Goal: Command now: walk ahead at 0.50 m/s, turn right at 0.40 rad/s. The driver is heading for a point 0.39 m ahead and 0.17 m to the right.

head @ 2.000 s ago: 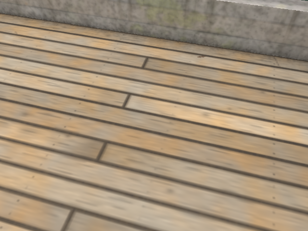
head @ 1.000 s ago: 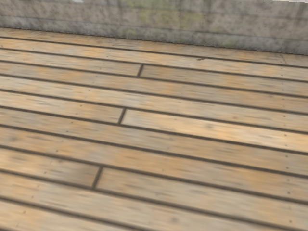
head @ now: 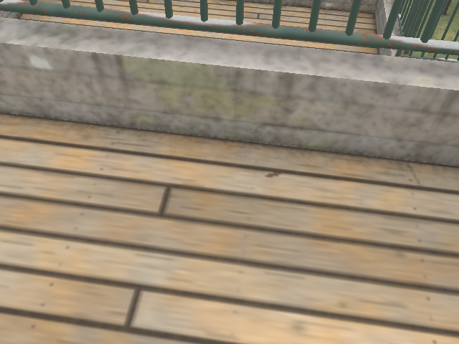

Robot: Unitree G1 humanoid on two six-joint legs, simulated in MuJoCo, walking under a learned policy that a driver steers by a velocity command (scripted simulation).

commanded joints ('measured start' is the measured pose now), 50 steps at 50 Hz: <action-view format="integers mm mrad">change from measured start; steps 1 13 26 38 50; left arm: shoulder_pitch -122 159 333 281 266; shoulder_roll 34 141 163 122 86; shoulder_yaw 0 59 33 16 -21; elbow -94 -14 4 41 136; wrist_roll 4 -19 -9 9 7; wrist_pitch -17 -19 -21 40 54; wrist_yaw -4 37 64 60 71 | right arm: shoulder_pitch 82 -139 -367 -253 -187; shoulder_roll -130 -142 -130 -111 -173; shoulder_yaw -20 -32 -6 24 2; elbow -11 -202 -294 -214 -133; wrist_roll -2 -17 -5 6 11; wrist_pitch -5 16 81 65 117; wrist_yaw -17 11 14 -8 -9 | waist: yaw -10 18 97 77 60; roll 98 88 -50 98 103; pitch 74 -39 -65 -78 -6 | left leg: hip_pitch -2 -691 -663 -314 -478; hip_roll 302 185 107 337 233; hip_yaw -32 -223 -132 -411 -379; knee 4 1067 553 96 9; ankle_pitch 650 -36 231 558 -261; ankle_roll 51 -56 -71 167 -5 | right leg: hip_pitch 12 541 661 358 565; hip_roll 37 -119 -26 112 39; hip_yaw -67 381 186 170 120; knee -91 -483 -368 280 -342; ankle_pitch -26 79 690 -532 -270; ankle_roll -29 -232 -43 59 30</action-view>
